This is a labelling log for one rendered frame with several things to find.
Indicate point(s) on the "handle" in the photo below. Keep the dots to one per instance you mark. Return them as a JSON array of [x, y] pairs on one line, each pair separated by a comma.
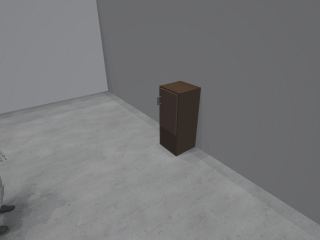
[[158, 100]]

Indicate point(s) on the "cupboard door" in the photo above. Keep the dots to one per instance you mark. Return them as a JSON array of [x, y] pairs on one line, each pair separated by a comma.
[[168, 110]]

